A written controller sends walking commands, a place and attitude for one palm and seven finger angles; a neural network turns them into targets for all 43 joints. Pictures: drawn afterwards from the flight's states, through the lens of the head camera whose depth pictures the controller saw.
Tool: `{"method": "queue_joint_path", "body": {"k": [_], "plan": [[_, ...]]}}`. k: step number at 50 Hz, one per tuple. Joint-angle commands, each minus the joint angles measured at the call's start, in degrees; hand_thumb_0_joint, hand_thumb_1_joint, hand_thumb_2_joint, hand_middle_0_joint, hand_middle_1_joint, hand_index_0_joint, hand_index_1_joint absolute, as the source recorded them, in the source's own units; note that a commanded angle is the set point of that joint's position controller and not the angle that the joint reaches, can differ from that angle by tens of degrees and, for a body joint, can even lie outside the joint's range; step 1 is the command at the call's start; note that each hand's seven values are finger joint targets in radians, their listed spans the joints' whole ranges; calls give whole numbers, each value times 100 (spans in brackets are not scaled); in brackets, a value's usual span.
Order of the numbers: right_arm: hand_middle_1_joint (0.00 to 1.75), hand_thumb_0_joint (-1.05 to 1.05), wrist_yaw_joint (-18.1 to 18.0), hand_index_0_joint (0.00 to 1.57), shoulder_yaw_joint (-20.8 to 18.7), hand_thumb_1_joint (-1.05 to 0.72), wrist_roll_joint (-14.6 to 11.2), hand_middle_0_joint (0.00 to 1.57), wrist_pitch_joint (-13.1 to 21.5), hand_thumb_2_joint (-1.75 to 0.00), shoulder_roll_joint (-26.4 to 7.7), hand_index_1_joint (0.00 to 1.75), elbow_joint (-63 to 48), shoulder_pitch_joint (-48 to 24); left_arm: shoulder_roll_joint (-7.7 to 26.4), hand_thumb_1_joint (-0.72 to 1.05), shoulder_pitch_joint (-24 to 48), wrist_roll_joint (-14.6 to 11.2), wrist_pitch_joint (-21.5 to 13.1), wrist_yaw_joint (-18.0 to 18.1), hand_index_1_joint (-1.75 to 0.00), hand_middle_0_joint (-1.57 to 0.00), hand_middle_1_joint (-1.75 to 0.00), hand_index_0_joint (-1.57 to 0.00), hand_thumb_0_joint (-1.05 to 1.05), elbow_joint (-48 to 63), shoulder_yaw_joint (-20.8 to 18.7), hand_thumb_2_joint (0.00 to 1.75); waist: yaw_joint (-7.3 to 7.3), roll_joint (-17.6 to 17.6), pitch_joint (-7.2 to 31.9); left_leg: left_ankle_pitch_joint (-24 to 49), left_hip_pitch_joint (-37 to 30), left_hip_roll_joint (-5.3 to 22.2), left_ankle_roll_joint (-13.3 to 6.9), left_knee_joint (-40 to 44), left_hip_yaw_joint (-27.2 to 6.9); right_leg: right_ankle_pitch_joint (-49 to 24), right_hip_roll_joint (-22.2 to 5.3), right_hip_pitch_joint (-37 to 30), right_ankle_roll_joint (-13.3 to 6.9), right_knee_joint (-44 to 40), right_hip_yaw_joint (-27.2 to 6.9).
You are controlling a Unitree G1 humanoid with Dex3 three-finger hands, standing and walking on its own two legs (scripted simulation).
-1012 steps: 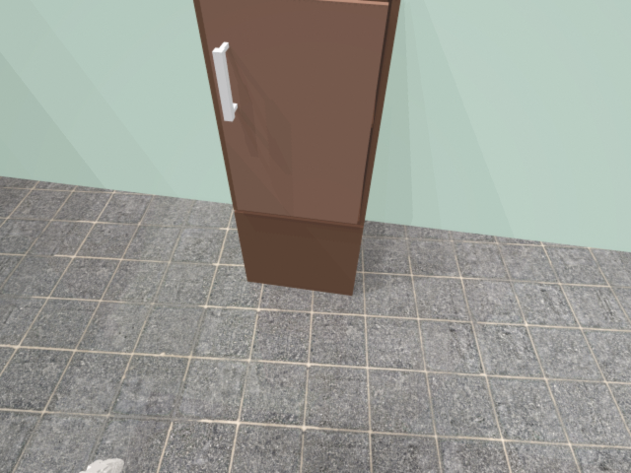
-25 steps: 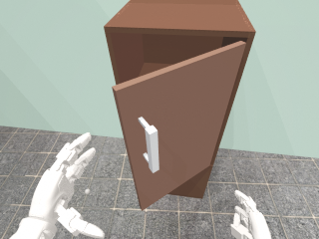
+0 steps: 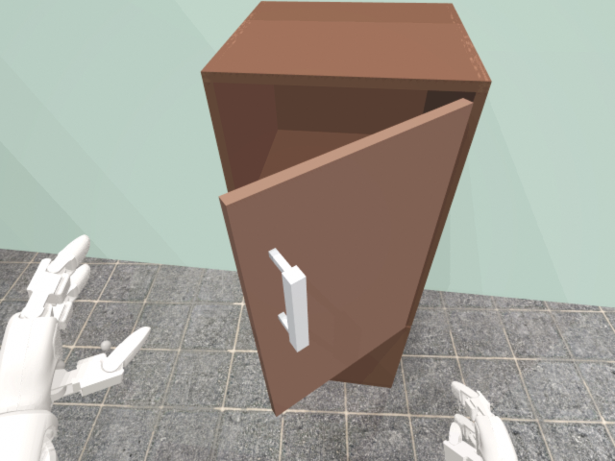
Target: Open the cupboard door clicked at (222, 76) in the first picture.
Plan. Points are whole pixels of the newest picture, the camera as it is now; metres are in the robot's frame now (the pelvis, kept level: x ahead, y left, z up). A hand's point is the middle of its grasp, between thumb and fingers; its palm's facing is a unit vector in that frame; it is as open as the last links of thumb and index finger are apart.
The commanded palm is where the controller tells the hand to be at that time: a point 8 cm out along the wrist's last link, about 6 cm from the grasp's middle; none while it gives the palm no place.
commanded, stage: draw the hand back to the body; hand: left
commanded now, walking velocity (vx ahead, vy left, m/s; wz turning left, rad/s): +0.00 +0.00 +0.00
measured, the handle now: (288, 302) +0.30 +0.07 +0.07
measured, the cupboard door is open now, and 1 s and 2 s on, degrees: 42 42 42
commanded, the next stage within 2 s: step back with the hand held close in 0.56 s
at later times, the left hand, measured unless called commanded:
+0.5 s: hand (86, 335) +0.18 +0.25 +0.16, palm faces +0.43 -0.82 -0.39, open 7.5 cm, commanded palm +0.13 +0.29 +0.17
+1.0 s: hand (85, 348) +0.17 +0.25 +0.14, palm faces +0.31 -0.82 -0.49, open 7.4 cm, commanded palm +0.12 +0.30 +0.17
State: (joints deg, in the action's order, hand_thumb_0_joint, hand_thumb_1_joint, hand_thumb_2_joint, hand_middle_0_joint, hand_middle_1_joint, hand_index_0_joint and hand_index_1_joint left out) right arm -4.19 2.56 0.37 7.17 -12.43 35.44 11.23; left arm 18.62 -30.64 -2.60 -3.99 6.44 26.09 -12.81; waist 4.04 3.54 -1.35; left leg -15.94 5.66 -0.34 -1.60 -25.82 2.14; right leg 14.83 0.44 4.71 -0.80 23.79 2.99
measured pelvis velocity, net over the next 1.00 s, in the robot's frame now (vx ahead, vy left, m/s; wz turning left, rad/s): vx -0.04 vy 0.00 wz -0.04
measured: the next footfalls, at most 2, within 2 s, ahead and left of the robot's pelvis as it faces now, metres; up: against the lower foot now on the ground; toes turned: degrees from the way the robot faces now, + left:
right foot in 1.94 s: -0.27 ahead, -0.01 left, +0.00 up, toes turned -10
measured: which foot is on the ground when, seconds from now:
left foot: down 0.00-1.00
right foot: down 0.00-1.00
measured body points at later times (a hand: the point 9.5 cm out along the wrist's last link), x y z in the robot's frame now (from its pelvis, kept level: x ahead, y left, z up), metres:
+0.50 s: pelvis -0.01 -0.01 +0.00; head -0.03 -0.03 +0.45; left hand +0.15 +0.29 +0.18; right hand +0.18 -0.23 -0.08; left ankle -0.02 +0.10 -0.74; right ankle -0.02 -0.11 -0.74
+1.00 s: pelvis -0.04 +0.00 +0.00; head -0.02 +0.00 +0.45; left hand +0.15 +0.29 +0.17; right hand +0.14 -0.25 -0.08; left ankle -0.02 +0.10 -0.74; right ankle -0.02 -0.11 -0.74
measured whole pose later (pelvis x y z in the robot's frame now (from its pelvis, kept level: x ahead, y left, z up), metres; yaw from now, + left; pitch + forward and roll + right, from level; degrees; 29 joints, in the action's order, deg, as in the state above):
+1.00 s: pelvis -0.04 +0.00 +0.00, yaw -3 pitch -1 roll -1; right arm -4.6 -0.8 -0.7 1.7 -13.8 32.5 9.5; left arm 23.0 -31.6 -2.6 -8.4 6.3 26.3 -20.7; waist 0.6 1.4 -2.8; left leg -12.7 13.1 0.6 -1.9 -26.5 4.5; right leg 10.5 1.3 12.9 -0.6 24.2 0.8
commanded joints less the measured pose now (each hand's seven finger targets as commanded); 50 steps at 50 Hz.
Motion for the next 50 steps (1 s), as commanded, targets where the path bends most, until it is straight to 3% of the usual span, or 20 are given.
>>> {"method": "queue_joint_path", "body": {"k": [1,5,8,9,12,18,24,32,33,34,35,36,37,38,39,42,43,44,47,50], "plan": [[30,0,-32,20,-284,-90,-1,20,218,-90,-625,30,-907,-775,906,62,565,-13,-394,119,-30,-19,-30,-19,0,1167,-852,78,15,51,431,1819,-107,212,86,444,-248,-1344,-78,-60,-68,-364,-200],[30,0,-37,20,-312,-90,-6,20,174,-90,-627,30,-860,-805,1026,76,706,-48,-404,136,-30,-19,-30,-19,0,1033,-1069,84,22,-73,394,1799,-170,223,70,478,-227,-1365,-74,-59,-59,-434,-214],[30,0,-32,20,-322,-90,-14,20,177,-90,-650,30,-805,-821,1209,87,876,-48,-433,163,-30,-20,-30,-20,0,1055,-1283,88,47,231,428,1919,-192,209,87,474,-227,-1455,-82,-137,-92,-452,-246],[30,0,-29,20,-326,-90,-10,20,168,-90,-642,30,-801,-805,1207,90,902,-69,-435,166,-30,-20,-30,-20,0,1014,-1335,90,40,56,442,1970,-203,216,89,487,-240,-1498,-78,-143,-76,-437,-227],[30,0,18,20,-355,-90,-25,20,136,-90,-658,30,-812,-818,914,90,781,-82,-417,100,-30,-20,-30,-20,0,879,-1054,90,-4,-71,361,1879,-232,223,62,496,-188,-1451,-70,-62,-43,-498,-230],[30,0,2,20,-383,-90,-26,20,123,-90,-684,30,-804,-869,1136,90,853,-61,-440,112,-30,-20,-30,-20,0,946,-1192,90,32,-23,394,1746,-223,211,46,506,-188,-1393,-72,-99,-61,-543,-265],[30,0,-12,20,-365,-90,-32,20,186,-90,-638,30,-783,-882,1121,90,878,-61,-494,135,-30,-20,-30,-20,0,1016,-1207,90,24,144,372,1479,-222,197,59,560,-210,-1143,-69,-43,-70,-599,-291],[30,0,-8,20,-382,-90,-29,20,226,-90,-641,30,-741,-889,1063,90,894,-82,-538,112,-30,-20,-30,-20,0,813,-1163,90,7,-168,234,1161,-173,176,10,570,-169,-878,-69,56,-41,-737,-334],[30,0,-19,20,-395,-90,-29,20,234,-90,-650,30,-726,-910,1097,90,882,-79,-543,112,-30,-20,-30,-20,0,735,-1194,90,21,-176,210,1126,-165,180,10,572,-167,-849,-81,56,-48,-757,-343],[30,0,-29,20,-386,-90,-43,20,236,-90,-657,30,-705,-941,1318,90,1330,-97,-572,141,-30,-20,-30,-20,0,885,-1365,90,-2,-115,244,1046,-166,167,2,565,-185,-776,-92,78,-46,-785,-397],[30,0,-21,20,-368,-90,-129,20,133,-90,-750,30,-920,-771,1958,90,1657,-89,-788,147,-30,-20,-30,-20,0,982,-2055,90,-260,-310,-197,655,135,251,-101,383,-294,-924,-348,798,-29,-1109,-1015],[30,0,-21,20,-383,-90,-88,20,38,-90,-658,30,-809,-774,1460,90,1039,-84,-772,65,-30,-20,-30,-20,0,444,-1681,90,-286,-587,-165,612,118,222,-112,196,-328,-888,-481,889,-25,-1173,-1039],[30,0,4,20,-402,-90,-84,20,-29,-90,-673,30,-866,-747,1231,90,736,-54,-759,13,-30,-20,-30,-20,0,406,-1454,90,-286,-666,-54,694,73,223,-111,80,-271,-974,-550,958,-5,-1170,-1053],[30,0,0,20,-420,-90,-79,20,-61,-90,-702,30,-893,-790,1216,90,737,-29,-810,3,-30,-20,-30,-20,0,590,-1398,90,-280,-306,83,868,57,233,-103,86,-240,-1269,-588,900,-22,-1057,-980],[30,0,-6,20,-425,-90,-71,20,-87,-90,-713,30,-925,-745,1177,90,568,-21,-820,12,-30,-20,-30,-20,0,620,-1341,90,-291,-219,303,992,45,280,-86,108,-249,-1368,-597,816,-12,-915,-933],[30,0,-29,20,-490,-90,-71,20,-154,-90,-758,30,-1046,-675,1314,90,346,3,-838,70,-30,-20,-30,-20,0,981,-1444,90,-287,-229,763,1477,60,391,-69,122,-225,-1972,-558,587,27,-525,-852],[30,0,-61,20,-502,-90,-66,20,-174,-90,-775,30,-1060,-705,1449,90,307,3,-846,106,-30,-20,-30,-20,0,1090,-1570,90,-274,-69,873,1710,74,419,-62,152,-264,-2206,-562,491,25,-382,-787],[30,0,-67,20,-516,-90,-89,20,-208,-90,-740,30,-1108,-671,1428,90,168,-4,-830,127,-30,-20,-30,-20,0,1083,-1601,90,-277,-197,987,1930,70,474,-60,154,-296,-2372,-518,433,39,-242,-775],[30,0,-84,20,-557,-90,-105,20,-289,-90,-717,30,-1212,-662,1559,90,-7,-8,-836,184,-30,-20,-30,-20,0,1255,-1783,90,-286,-351,1101,2102,301,531,-50,85,-330,-2598,-496,370,54,-16,-796],[30,0,-95,20,-580,-90,-117,20,-336,-90,-702,30,-1270,-656,1562,90,-194,-10,-861,227,-30,-20,-30,-20,0,1348,-1842,90,-295,-110,1118,1961,572,578,-54,104,-371,-2492,-499,348,40,164,-801]]}}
